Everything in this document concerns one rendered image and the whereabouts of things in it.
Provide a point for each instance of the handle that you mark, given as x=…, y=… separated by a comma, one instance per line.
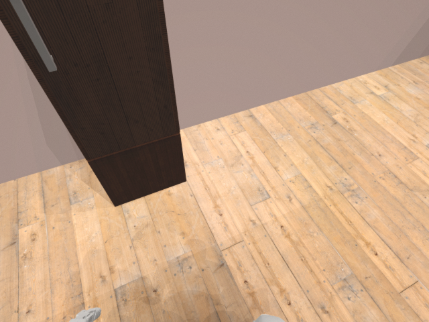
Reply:
x=33, y=33

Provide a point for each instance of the cupboard door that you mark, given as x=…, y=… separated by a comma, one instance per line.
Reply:
x=111, y=80

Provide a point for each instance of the robot left hand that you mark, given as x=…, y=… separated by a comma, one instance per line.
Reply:
x=87, y=315

